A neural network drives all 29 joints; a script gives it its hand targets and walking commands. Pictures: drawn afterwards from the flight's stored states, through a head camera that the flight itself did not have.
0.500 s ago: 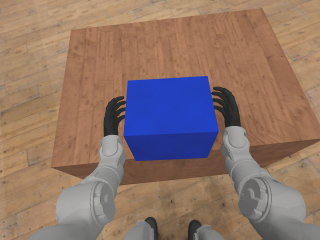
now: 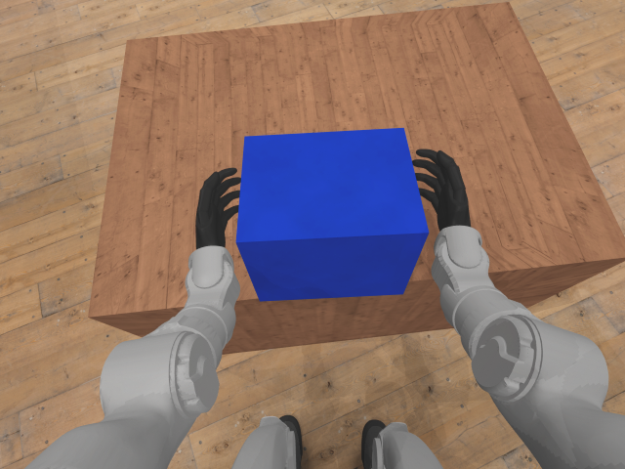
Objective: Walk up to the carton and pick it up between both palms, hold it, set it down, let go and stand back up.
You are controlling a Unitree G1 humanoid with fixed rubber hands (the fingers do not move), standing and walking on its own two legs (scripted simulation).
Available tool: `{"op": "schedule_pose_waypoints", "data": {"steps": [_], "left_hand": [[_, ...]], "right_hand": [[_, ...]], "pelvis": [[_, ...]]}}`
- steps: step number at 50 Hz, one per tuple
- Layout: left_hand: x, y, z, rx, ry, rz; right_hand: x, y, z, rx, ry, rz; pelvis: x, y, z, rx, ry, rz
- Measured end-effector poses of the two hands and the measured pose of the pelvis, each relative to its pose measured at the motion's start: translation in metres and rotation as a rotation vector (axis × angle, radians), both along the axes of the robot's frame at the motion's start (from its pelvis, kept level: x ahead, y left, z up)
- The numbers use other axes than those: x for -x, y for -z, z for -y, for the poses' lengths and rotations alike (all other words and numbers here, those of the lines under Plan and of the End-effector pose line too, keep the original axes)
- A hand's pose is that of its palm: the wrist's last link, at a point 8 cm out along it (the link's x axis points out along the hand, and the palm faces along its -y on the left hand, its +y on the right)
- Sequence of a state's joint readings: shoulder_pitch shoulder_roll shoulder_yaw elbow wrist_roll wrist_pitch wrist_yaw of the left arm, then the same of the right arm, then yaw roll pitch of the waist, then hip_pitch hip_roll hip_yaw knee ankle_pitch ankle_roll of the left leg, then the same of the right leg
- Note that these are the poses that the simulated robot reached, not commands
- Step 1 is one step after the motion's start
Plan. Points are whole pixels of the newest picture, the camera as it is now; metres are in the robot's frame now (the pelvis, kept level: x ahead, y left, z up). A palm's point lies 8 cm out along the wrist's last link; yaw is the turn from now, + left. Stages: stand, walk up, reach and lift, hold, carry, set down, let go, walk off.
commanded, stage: set down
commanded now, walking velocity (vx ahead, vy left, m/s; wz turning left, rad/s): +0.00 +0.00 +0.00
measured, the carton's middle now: (327, 219) +0.45 +0.01 -0.07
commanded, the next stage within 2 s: none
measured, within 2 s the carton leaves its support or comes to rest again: rests again in 1.04 s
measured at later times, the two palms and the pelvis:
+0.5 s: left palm (213, 228) +0.42 +0.17 -0.03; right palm (445, 210) +0.44 -0.14 -0.02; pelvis +0.01 +0.00 +0.00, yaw +0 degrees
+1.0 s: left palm (214, 231) +0.42 +0.17 -0.04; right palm (444, 214) +0.44 -0.15 -0.03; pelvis +0.01 +0.00 -0.01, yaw +0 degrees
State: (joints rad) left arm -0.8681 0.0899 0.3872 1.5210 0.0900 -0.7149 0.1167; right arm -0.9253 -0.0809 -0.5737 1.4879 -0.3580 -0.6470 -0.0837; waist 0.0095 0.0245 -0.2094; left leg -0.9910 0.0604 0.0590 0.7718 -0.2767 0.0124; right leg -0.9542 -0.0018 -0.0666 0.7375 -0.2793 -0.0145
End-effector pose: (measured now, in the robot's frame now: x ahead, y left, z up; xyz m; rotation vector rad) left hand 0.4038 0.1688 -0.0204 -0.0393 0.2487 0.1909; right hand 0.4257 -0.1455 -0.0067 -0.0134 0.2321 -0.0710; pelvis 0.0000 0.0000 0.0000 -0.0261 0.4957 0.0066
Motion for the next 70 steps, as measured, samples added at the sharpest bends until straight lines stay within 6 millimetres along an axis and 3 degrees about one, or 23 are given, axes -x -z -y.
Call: {"op": "schedule_pose_waypoints", "data": {"steps": [27, 48, 56, 61, 65, 70], "left_hand": [[-0.013, 0.009, -0.002, -0.014, 0.004, 0.032], [-0.016, 0.016, -0.004, -0.036, 0.022, 0.024], [-0.004, 0.041, -0.007, -0.065, 0.043, -0.088], [-0.006, 0.05, -0.011, -0.063, 0.015, -0.063], [-0.012, 0.043, -0.019, -0.066, 0.004, -0.014], [-0.011, 0.035, -0.036, -0.083, 0.0, -0.018]], "right_hand": [[-0.01, 0.009, -0.003, -0.012, 0.001, 0.04], [-0.012, 0.018, -0.001, -0.007, -0.025, 0.048], [0.003, 0.05, 0.002, 0.026, -0.071, -0.093], [-0.001, 0.058, 0.001, 0.033, -0.075, -0.074], [-0.009, 0.051, 0.011, 0.041, -0.05, -0.027], [-0.013, 0.039, 0.038, 0.057, 0.008, -0.029]], "pelvis": [[-0.013, 0.003, -0.002, 0.003, 0.001, -0.019], [-0.008, 0.012, 0.001, 0.004, 0.003, -0.035], [-0.003, 0.022, 0.004, 0.006, 0.008, -0.067], [0.001, 0.039, 0.003, 0.01, 0.011, -0.114], [0.007, 0.049, 0.002, 0.011, 0.014, -0.107], [0.015, 0.054, 0.0, 0.01, 0.016, -0.084]]}}
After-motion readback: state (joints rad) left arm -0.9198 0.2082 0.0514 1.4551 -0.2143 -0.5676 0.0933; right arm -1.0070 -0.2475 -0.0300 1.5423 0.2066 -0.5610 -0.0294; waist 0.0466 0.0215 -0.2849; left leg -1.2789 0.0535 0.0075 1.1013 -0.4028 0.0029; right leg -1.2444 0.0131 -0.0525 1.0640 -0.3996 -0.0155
